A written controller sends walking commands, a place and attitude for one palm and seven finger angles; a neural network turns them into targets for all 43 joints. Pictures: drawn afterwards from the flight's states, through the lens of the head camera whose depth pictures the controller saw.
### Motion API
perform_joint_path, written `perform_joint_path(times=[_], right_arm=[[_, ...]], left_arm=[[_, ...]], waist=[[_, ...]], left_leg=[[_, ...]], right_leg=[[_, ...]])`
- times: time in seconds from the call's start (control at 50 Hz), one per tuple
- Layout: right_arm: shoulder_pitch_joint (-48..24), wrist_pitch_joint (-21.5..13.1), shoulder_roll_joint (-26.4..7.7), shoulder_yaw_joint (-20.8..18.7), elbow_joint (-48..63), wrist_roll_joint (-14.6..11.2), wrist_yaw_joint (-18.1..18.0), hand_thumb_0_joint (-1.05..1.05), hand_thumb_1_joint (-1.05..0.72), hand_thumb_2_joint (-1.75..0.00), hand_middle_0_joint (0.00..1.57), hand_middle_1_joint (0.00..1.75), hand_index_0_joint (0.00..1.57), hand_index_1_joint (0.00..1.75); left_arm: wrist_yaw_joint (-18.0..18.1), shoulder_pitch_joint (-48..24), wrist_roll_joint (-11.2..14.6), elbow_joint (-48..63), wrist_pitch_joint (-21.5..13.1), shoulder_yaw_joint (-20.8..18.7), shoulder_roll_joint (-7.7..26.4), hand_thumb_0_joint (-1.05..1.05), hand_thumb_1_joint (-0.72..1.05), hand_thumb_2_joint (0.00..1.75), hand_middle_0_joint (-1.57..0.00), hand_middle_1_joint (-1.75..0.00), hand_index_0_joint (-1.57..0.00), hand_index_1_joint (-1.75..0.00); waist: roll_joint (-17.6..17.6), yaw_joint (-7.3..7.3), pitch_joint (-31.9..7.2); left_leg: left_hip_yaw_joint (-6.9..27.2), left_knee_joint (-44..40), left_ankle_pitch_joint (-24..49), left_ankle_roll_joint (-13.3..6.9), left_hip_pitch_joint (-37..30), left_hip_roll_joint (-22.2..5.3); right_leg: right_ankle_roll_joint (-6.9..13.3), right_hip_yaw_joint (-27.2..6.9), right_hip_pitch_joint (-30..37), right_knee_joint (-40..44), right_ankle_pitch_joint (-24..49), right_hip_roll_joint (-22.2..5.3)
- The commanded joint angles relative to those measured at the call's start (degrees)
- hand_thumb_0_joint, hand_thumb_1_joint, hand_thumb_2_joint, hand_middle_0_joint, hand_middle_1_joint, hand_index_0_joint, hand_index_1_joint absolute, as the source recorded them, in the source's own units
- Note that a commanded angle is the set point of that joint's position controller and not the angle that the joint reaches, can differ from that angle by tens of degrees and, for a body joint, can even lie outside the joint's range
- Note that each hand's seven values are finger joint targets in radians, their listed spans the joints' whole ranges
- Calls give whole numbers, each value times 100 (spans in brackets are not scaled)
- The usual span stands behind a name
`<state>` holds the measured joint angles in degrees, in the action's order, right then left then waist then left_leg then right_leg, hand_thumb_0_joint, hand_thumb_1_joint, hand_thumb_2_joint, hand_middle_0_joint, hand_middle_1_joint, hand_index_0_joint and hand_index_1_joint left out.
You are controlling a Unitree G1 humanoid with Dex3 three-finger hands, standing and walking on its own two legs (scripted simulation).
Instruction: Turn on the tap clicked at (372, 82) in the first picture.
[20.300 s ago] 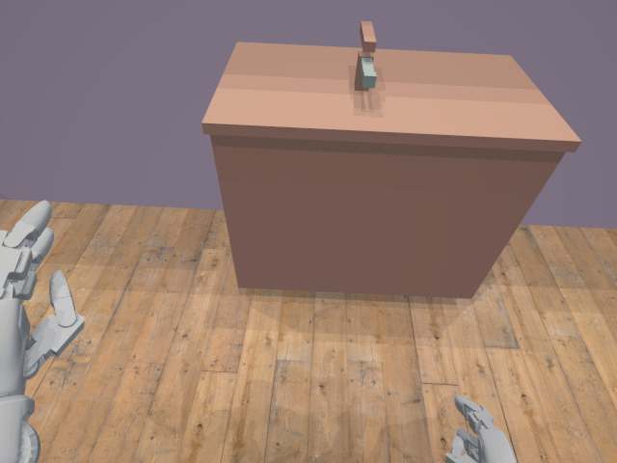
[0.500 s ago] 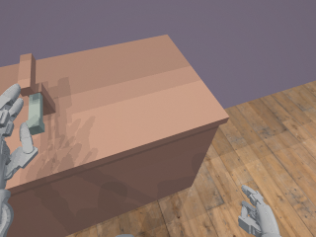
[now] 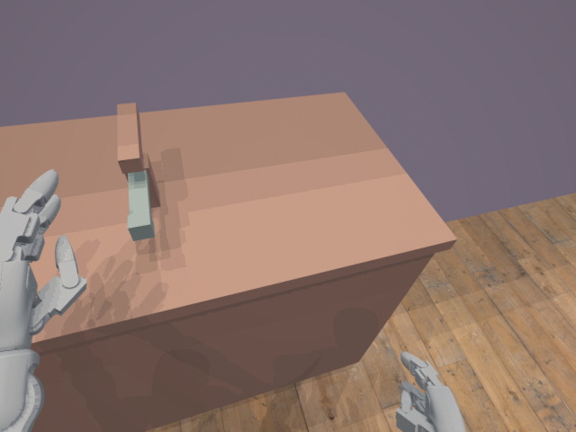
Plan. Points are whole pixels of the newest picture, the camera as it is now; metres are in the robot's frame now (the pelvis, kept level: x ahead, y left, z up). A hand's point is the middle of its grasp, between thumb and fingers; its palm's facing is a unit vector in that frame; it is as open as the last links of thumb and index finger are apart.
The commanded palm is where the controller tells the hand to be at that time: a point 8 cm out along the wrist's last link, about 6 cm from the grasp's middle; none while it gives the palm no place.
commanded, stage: come to a stop and stand still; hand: left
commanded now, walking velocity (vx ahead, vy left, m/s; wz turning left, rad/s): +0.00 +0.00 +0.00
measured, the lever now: (141, 226) +0.34 +0.24 +0.09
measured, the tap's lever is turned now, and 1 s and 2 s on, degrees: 0 0 0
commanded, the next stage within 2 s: look again from close up in 0.28 s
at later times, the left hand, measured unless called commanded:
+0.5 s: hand (83, 270) +0.23 +0.24 +0.16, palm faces +0.38 -0.85 -0.37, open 7.4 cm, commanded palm +0.17 +0.28 +0.18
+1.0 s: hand (102, 265) +0.23 +0.22 +0.17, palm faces +0.38 -0.84 -0.38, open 7.4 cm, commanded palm +0.17 +0.25 +0.18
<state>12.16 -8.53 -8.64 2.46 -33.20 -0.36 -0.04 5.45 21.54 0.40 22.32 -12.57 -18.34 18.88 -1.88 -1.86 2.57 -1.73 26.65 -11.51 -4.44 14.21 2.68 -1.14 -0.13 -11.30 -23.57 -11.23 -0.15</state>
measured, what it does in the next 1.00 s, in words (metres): stands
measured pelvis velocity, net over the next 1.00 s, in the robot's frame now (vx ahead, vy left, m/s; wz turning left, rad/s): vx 0.02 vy -0.03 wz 0.01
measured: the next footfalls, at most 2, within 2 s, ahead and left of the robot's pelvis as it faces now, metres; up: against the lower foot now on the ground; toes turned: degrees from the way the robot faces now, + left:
none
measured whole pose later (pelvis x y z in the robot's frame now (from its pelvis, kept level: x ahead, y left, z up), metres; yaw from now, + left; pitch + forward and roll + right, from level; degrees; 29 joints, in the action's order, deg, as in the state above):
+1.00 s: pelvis +0.02 -0.03 +0.00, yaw +1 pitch +0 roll -1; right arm 11.0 -5.3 -10.6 0.5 -32.8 -1.2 -1.4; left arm 6.0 24.4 3.4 27.1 -11.3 -20.3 21.7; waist -1.0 -1.5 3.2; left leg -0.3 23.5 -11.0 -2.0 12.1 1.4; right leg 0.6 1.1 -9.4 -21.2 -11.4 1.2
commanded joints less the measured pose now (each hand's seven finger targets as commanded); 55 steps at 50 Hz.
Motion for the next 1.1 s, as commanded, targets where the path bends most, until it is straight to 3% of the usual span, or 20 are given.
perform_joint_path(times=[0.0, 0.08, 0.12, 0.2, 0.28, 0.3, 0.38, 0.44, 0.52, 0.64, 0.76, 0.78, 0.8, 0.88, 0.9, 0.98, 1.0, 1.08], right_arm=[[-542, -315, -924, -388, 896, 6, -118, 0, -90, -90, 20, 30, 20, 30], [-490, -320, -928, -439, 858, -33, -84, 0, -90, -90, 20, 30, 20, 30], [-397, -265, -989, -493, 850, -32, -64, 0, -90, -90, 20, 30, 20, 30], [-403, -137, -1018, -501, 830, -44, -65, 0, -90, -90, 20, 30, 20, 30], [-560, -63, -999, -494, 898, -99, -116, 0, -90, -90, 20, 30, 20, 30], [-526, -46, -1028, -486, 891, -66, -124, 0, -90, -90, 20, 30, 20, 30], [-654, -73, -976, -468, 931, -90, -168, 0, -90, -90, 20, 30, 20, 30], [-569, -108, -996, -478, 923, -65, -169, 0, -90, -90, 20, 30, 20, 30], [-560, -88, -995, -474, 901, -65, -177, 0, -90, -90, 20, 30, 20, 30], [-603, -36, -1011, -466, 869, -72, -199, 0, -90, -90, 20, 30, 20, 30], [-664, -42, -995, -459, 930, -85, -218, 0, -90, -90, 20, 30, 20, 30], [-748, -38, -990, -443, 895, -97, -231, 0, -90, -90, 20, 30, 20, 30], [-676, -19, -990, -426, 880, -65, -233, 0, -90, -90, 20, 30, 20, 30], [-685, 3, -948, -448, 929, -107, -229, 0, -90, -90, 20, 30, 20, 30], [-615, 36, -977, -447, 917, -76, -218, 0, -90, -90, 20, 30, 20, 30], [-649, 78, -938, -481, 980, -117, -186, 0, -90, -90, 20, 30, 20, 30], [-585, 105, -963, -486, 976, -85, -178, 0, -90, -90, 20, 30, 20, 30], [-648, 116, -941, -508, 1024, -117, -157, 0, -90, -90, 20, 30, 20, 30]], left_arm=[[131, -719, 89, 1823, -514, -828, 1197, 0, 90, 90, -20, -30, -20, -30], [109, -253, 135, 1814, -497, -794, 1118, 0, 90, 90, -20, -30, -20, -30], [85, -124, 149, 1671, -456, -674, 1000, 0, 90, 90, -20, -30, -20, -30], [73, 92, 173, 1481, -372, -621, 934, 0, 90, 90, -20, -30, -20, -30], [122, -13, 195, 1704, -340, -834, 1190, 0, 90, 90, -20, -30, -20, -30], [106, -48, 218, 1667, -354, -728, 1083, 0, 90, 90, -20, -30, -20, -30], [165, -168, 200, 1971, -379, -895, 1318, 0, 90, 90, -20, -30, -20, -30], [162, -117, 226, 1863, -393, -791, 1180, 0, 90, 90, -20, -30, -20, -30], [154, 18, 252, 1658, -332, -754, 1113, 0, 90, 90, -20, -30, -20, -30], [140, -55, 254, 1349, -236, -630, 1021, 0, 90, 90, -20, -30, -20, -30], [156, -189, 263, 1691, -238, -652, 1127, 0, 90, 90, -20, -30, -20, -30], [180, -192, 257, 1812, -236, -774, 1258, 0, 90, 90, -20, -30, -20, -30], [163, -171, 282, 1754, -244, -657, 1121, 0, 90, 90, -20, -30, -20, -30], [158, -84, 321, 1769, -209, -839, 1271, 0, 90, 90, -20, -30, -20, -30], [131, -85, 342, 1647, -197, -725, 1124, 0, 90, 90, -20, -30, -20, -30], [111, 51, 364, 1586, -135, -806, 1188, 0, 90, 90, -20, -30, -20, -30], [86, 50, 380, 1523, -118, -692, 1062, 0, 90, 90, -20, -30, -20, -30], [89, 11, 388, 1771, -75, -815, 1242, 0, 90, 90, -20, -30, -20, -30]], waist=[[889, 34, -739], [879, 43, -1046], [782, 57, -1030], [652, 80, -1009], [507, 62, -944], [546, 70, -932], [773, 41, -870], [653, 45, -914], [520, 54, -935], [354, 65, -710], [411, 47, -804], [550, 46, -847], [590, 57, -838], [668, 47, -786], [648, 62, -750], [649, 62, -776], [618, 72, -795], [614, 69, -896]], left_leg=[[942, -1105, -713, 248, 259, -823], [724, -658, 1132, 459, -470, -733], [757, -587, 1710, 547, -577, -800], [712, -504, 2148, 609, -675, -809], [688, -537, 1652, 559, -509, -772], [691, -613, 1474, 544, -432, -757], [693, -688, 752, 437, -321, -736], [697, -674, 476, 360, -212, -695], [679, -591, 793, 367, -325, -668], [629, -637, 410, 321, -260, -638], [644, -621, 519, 295, -352, -629], [626, -613, 611, 304, -402, -618], [666, -715, 617, 322, -372, -623], [756, -834, 853, 406, -498, -785], [804, -931, 790, 416, -402, -826], [772, -855, 876, 418, -493, -937], [756, -851, 842, 398, -432, -957], [686, -669, 1009, 380, -505, -990]], right_leg=[[181, -39, 705, 136, 202, -69], [202, 36, 577, 118, 864, -109], [199, 62, 509, 107, 855, -113], [176, 131, 421, 111, 913, -109], [183, 63, 554, 176, 959, -178], [173, 92, 563, 166, 840, -163], [192, -22, 617, 217, 717, -212], [204, -85, 727, 271, 755, -247], [208, -114, 680, 353, 928, -270], [199, -208, 487, 535, 718, -292], [209, -230, 565, 512, 773, -309], [207, -208, 559, 489, 817, -298], [195, -132, 573, 469, 738, -232], [151, -53, 444, 373, 643, -101], [131, 5, 444, 354, 525, -49], [116, -15, 346, 373, 529, -55], [107, 3, 364, 371, 509, -47], [113, -31, 331, 370, 654, -80]])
